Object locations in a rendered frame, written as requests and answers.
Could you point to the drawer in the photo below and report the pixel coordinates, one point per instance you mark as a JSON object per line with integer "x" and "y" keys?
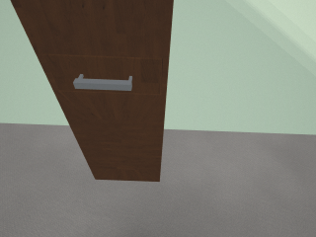
{"x": 145, "y": 71}

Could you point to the cabinet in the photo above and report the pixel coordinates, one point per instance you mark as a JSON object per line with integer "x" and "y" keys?
{"x": 119, "y": 134}

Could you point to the handle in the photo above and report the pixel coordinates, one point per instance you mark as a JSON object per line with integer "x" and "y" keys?
{"x": 102, "y": 84}

